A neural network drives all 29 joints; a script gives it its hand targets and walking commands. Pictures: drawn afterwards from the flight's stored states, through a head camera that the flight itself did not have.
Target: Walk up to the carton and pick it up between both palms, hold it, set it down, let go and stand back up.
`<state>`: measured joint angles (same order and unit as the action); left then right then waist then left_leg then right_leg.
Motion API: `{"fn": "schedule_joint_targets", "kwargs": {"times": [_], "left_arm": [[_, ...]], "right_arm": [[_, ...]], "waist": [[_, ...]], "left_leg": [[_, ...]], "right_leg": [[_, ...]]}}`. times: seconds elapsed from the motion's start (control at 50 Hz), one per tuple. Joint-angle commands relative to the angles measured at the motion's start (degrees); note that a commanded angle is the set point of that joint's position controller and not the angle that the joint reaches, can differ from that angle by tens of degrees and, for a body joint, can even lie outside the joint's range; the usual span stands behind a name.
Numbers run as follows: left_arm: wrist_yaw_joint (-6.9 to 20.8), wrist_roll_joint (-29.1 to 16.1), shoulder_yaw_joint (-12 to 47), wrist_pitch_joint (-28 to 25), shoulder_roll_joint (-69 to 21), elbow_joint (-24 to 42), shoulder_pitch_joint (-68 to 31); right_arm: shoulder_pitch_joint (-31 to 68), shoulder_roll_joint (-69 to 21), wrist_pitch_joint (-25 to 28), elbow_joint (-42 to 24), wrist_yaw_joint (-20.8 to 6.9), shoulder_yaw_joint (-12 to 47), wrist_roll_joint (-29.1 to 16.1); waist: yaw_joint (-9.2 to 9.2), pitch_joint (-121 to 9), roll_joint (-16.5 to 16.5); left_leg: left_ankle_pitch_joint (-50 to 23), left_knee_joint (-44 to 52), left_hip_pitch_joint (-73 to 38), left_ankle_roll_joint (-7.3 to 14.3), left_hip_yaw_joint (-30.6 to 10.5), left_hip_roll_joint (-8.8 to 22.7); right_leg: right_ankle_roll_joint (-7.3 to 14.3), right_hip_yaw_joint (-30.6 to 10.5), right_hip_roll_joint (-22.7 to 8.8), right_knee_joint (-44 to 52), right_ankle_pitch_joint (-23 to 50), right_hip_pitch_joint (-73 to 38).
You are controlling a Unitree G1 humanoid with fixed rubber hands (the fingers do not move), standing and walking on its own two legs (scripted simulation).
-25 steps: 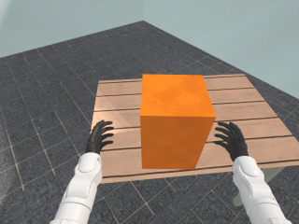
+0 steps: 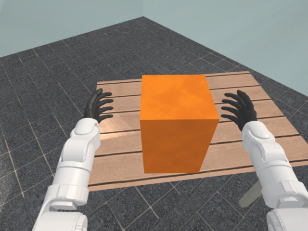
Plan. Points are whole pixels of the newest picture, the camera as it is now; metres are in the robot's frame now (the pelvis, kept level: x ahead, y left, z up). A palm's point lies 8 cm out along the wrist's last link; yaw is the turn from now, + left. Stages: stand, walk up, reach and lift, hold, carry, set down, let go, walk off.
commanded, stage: reach and lift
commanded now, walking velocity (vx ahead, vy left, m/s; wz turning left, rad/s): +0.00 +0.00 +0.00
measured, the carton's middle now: (172, 127) +0.45 -0.05 -0.01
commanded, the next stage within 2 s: none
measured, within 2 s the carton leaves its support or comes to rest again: neither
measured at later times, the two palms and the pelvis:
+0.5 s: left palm (89, 91) +0.43 +0.17 +0.17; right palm (242, 93) +0.42 -0.22 +0.16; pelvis +0.00 +0.00 +0.00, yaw +1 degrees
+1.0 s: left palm (105, 115) +0.43 +0.15 +0.09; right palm (225, 118) +0.41 -0.19 +0.07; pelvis +0.00 +0.00 -0.01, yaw +1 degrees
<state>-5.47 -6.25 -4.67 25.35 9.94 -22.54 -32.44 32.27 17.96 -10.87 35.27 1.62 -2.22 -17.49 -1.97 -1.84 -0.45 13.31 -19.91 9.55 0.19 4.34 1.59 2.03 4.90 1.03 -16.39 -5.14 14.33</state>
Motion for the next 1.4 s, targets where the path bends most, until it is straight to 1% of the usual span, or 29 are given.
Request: {"fn": "schedule_joint_targets", "kwargs": {"times": [0.0,0.04,0.1,0.12,0.16,0.2,0.26,0.3,0.32,0.36,0.38,0.4,0.46,0.5,0.56,0.62,0.64,0.7,0.72,0.74,0.76,0.82,0.92,1.02,1.14,1.18,1.26,1.32,1.38], "left_arm": [[-0.42,-0.67,-1.51,-1.35,8.11,11.84,-29.98],[-0.82,-0.89,-1.59,-1.08,8.39,9.49,-31.69],[-0.57,-1.85,-2.02,-0.34,10.01,4.62,-33.52],[-0.59,-1.77,-1.84,-0.14,10.22,4.50,-35.22],[-0.77,-1.99,-1.66,-0.27,11.07,3.28,-38.22],[-0.51,-2.05,-1.79,-0.01,10.93,-0.99,-38.43],[-0.51,-1.54,-2.00,-0.55,11.88,-1.47,-41.50],[-0.63,-1.70,-1.60,-0.45,11.46,-0.98,-42.96],[-0.73,-1.53,-1.48,-0.29,11.76,-1.12,-43.70],[-0.59,-1.59,-0.90,0.05,11.06,-1.63,-43.85],[-0.53,-1.33,-0.70,0.25,10.68,-4.14,-44.45],[-0.42,-0.90,-1.13,0.10,11.20,-5.19,-44.15],[0.01,-0.59,-1.30,-1.47,10.99,-9.04,-44.03],[0.28,-0.19,-1.68,-3.08,10.64,-9.41,-42.63],[0.19,1.60,-1.56,-5.99,8.64,-10.20,-39.54],[0.15,2.24,-1.82,-9.43,7.11,-10.89,-38.13],[0.33,2.16,-1.62,-10.59,6.54,-13.54,-38.21],[-0.73,1.27,0.39,-15.72,4.79,-14.72,-41.63],[-1.80,-0.25,1.94,-17.79,6.77,-11.29,-49.05],[-2.75,-0.39,2.76,-18.86,4.96,-13.60,-48.13],[-3.19,-0.17,2.31,-19.96,4.56,-13.41,-48.34],[-3.08,0.83,0.90,-22.04,4.67,-17.21,-45.97],[-1.77,4.42,-2.75,-27.63,5.16,-27.92,-42.80],[-0.77,6.53,-4.03,-34.13,4.65,-38.18,-41.55],[-0.94,1.05,0.84,-42.15,5.55,-46.62,-46.03],[-0.94,-1.41,2.57,-44.92,6.02,-48.14,-47.60],[-0.56,-4.23,4.00,-49.34,6.81,-47.78,-49.62],[-0.10,-4.06,3.77,-50.35,6.47,-45.51,-49.80],[0.43,-3.14,2.54,-50.17,6.13,-46.56,-48.07]], "right_arm": [[29.79,11.37,0.95,-11.52,0.27,-4.17,-0.02],[31.32,10.92,-0.05,-9.35,0.12,-3.74,-0.45],[34.48,11.04,-1.40,-6.35,-0.14,-2.20,-1.25],[35.84,12.08,-1.58,-5.61,-0.12,-2.66,-0.90],[37.91,12.21,-1.97,-4.09,0.06,-2.98,-1.17],[39.41,12.16,-2.35,-2.25,0.09,-2.36,-1.40],[42.09,12.50,-2.28,-1.57,0.42,-2.06,-1.49],[42.70,13.36,-1.93,-0.64,0.50,-2.62,-1.48],[43.56,13.45,-2.09,-0.22,0.55,-2.37,-1.69],[43.45,13.39,-2.30,1.51,0.74,-2.73,-1.76],[43.70,13.33,-2.49,3.87,0.66,-2.66,-1.84],[43.62,13.11,-2.55,4.63,0.75,-2.52,-1.71],[43.63,10.94,-2.01,7.31,1.00,-1.03,-1.44],[43.23,10.33,-0.94,6.58,1.31,-1.14,-0.88],[39.31,8.79,0.87,9.35,1.46,-1.51,0.17],[38.32,7.16,3.76,7.82,1.83,-2.58,2.15],[38.32,6.51,4.62,9.28,1.81,-2.83,2.73],[39.86,6.13,8.10,10.35,1.21,-4.72,4.69],[45.09,7.75,10.47,0.98,1.62,-8.62,6.91],[44.38,7.11,11.12,2.82,1.51,-8.09,7.87],[44.22,6.51,11.85,3.36,1.34,-8.08,8.43],[42.85,5.80,13.25,7.34,1.71,-6.94,9.18],[41.48,1.81,16.54,14.30,3.20,-4.57,9.67],[39.79,-0.28,21.78,24.29,3.51,-2.98,8.48],[42.40,0.00,25.83,30.62,3.04,-2.02,6.80],[43.21,-0.53,26.94,30.88,3.19,-1.96,6.91],[43.97,-1.83,29.30,27.78,4.09,-1.75,7.01],[44.01,-2.06,30.83,25.45,4.60,-2.12,7.55],[43.69,-2.10,31.46,25.52,4.80,-2.16,7.72]], "waist": [[-0.29,-29.38,-0.60],[-0.09,-29.18,-0.24],[0.46,-29.86,-1.85],[0.13,-31.19,-0.90],[-0.04,-33.12,-1.18],[0.04,-31.74,-1.92],[0.05,-34.27,-1.86],[-0.80,-35.75,-0.77],[-0.42,-35.44,-0.30],[-1.56,-34.74,0.77],[-1.71,-33.21,0.95],[-1.15,-32.09,1.28],[-1.11,-29.46,-0.13],[-0.67,-31.17,-0.79],[-0.77,-29.86,1.33],[-0.66,-29.85,1.17],[-0.50,-27.53,1.20],[-0.60,-28.39,2.58],[-1.09,-37.14,4.18],[-1.41,-37.95,3.99],[-0.74,-40.14,3.65],[-0.68,-42.90,1.23],[0.51,-40.73,-2.48],[0.57,-35.25,-1.40],[-1.36,-34.23,1.58],[-2.03,-37.04,2.41],[-2.76,-46.90,2.99],[-2.92,-53.55,3.17],[-2.93,-53.71,1.88]], "left_leg": [[-14.81,2.03,4.27,-0.29,-3.27,-1.49],[-14.42,2.23,5.62,-0.30,-3.70,-1.24],[-13.62,2.36,7.35,0.55,-3.68,-1.65],[-13.66,2.26,7.10,0.18,-3.78,-1.43],[-14.15,1.80,7.13,0.16,-3.61,-1.69],[-14.90,1.64,8.12,0.04,-3.86,-1.46],[-16.85,1.31,7.41,-0.30,-3.91,-1.77],[-19.32,0.67,5.45,-1.13,-4.24,-1.43],[-19.39,0.63,5.65,-1.34,-4.05,-1.59],[-19.53,0.60,4.45,-1.73,-4.24,-1.46],[-18.67,0.65,4.32,-1.96,-4.21,-1.50],[-17.89,0.98,4.44,-1.76,-4.28,-1.65],[-15.74,0.99,6.84,-1.12,-4.00,-1.82],[-17.32,0.43,6.95,-1.31,-3.93,-1.68],[-17.58,0.44,5.72,-2.10,-3.85,-1.60],[-18.58,-0.30,5.18,-2.27,-4.01,-1.57],[-16.76,0.01,6.21,-2.20,-4.24,-1.56],[-16.28,-0.80,5.23,-2.87,-4.65,-0.58],[-17.21,-2.96,2.70,-4.72,-3.87,-1.70],[-19.39,-3.98,0.48,-4.99,-3.90,-0.87],[-21.68,-5.19,-1.20,-5.32,-3.74,-0.79],[-24.82,-6.24,2.58,-4.70,-3.56,-0.83],[-19.34,-3.78,16.83,-2.59,-2.78,-1.48],[-14.22,-2.67,22.38,-2.19,-2.93,-1.48],[-7.12,-5.53,24.33,-2.54,-3.44,-1.58],[-6.76,-7.29,25.18,-2.68,-3.63,-1.80],[-11.44,-10.85,27.25,-3.35,-3.74,-2.52],[-17.33,-13.44,26.40,-4.17,-3.66,-2.82],[-18.62,-14.55,26.75,-4.18,-3.81,-2.89]], "right_leg": [[-2.00,-6.46,0.49,-4.38,20.64,-20.84],[-1.67,-6.24,0.44,-4.59,20.34,-20.90],[-2.35,-6.55,0.01,-5.10,22.03,-21.52],[-2.10,-6.56,-0.01,-5.08,21.70,-22.27],[-2.38,-6.58,0.14,-5.25,22.45,-21.56],[-2.32,-6.42,0.10,-5.49,24.17,-22.40],[-2.37,-6.27,0.26,-5.56,27.05,-23.77],[-2.22,-5.78,0.70,-5.53,27.51,-22.96],[-2.31,-5.69,0.76,-5.31,26.81,-22.67],[-2.14,-5.09,0.90,-4.96,26.74,-21.90],[-2.17,-5.03,1.04,-4.47,24.76,-20.18],[-2.12,-4.88,1.02,-4.25,24.26,-20.05],[-2.35,-5.23,0.65,-4.53,23.18,-20.88],[-2.73,-5.32,0.53,-4.95,24.77,-22.44],[-2.26,-4.62,0.82,-4.77,22.43,-20.92],[-2.22,-4.10,1.09,-5.07,21.48,-19.60],[-2.25,-4.11,0.96,-4.57,19.00,-18.38],[-1.23,-2.93,1.26,-4.85,13.76,-12.31],[-1.80,-1.77,1.34,-4.83,14.70,-10.05],[-1.57,-1.42,1.73,-5.60,15.53,-8.80],[-1.41,-1.21,1.93,-5.66,16.56,-7.71],[-1.57,-2.31,1.54,-7.31,22.04,-12.40],[-2.70,-4.98,-0.21,-10.64,28.37,-23.04],[-2.32,-5.35,-0.86,-11.71,25.21,-21.84],[-0.86,-4.25,-1.38,-12.45,11.11,-7.98],[-0.82,-3.99,-1.84,-13.64,9.79,-5.02],[-1.82,-4.05,-2.36,-17.33,16.04,-6.26],[-2.25,-3.74,-1.44,-19.19,22.25,-7.76],[-2.32,-3.82,-1.00,-19.62,22.72,-7.41]]}}
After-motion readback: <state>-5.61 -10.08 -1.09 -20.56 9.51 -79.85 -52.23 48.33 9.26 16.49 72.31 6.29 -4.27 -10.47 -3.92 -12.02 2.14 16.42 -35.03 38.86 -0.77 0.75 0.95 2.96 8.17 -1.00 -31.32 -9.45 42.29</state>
